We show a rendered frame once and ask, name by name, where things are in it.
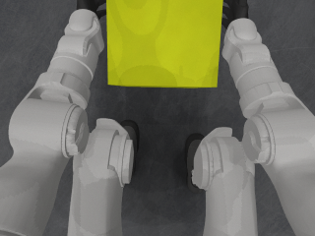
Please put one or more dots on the carton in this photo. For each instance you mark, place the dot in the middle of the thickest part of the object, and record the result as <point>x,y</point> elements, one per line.
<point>163,43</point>

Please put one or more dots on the robot left upper arm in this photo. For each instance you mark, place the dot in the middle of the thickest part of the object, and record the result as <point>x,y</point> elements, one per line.
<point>44,135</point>

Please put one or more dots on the right robot thigh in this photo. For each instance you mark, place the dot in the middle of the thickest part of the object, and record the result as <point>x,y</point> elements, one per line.
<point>230,189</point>

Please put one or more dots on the robot right upper arm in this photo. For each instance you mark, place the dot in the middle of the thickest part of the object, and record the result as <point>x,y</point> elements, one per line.
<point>283,142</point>

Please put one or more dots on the robot thigh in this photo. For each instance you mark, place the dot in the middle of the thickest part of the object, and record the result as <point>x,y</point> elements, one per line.
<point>230,189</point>
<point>97,189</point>

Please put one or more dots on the robot left forearm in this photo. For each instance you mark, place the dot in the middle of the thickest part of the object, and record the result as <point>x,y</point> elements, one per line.
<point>72,67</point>

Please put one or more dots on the robot right forearm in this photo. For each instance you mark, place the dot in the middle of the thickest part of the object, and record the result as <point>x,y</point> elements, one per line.
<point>254,73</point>

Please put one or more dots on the left robot thigh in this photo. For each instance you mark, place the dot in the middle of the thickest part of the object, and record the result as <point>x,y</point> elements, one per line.
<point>97,189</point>

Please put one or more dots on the right robot hand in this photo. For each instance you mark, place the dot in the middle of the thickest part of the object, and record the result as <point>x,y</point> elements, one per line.
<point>237,9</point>

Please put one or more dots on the left robot hand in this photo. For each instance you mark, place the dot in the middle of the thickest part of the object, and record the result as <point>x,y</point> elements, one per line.
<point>92,5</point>

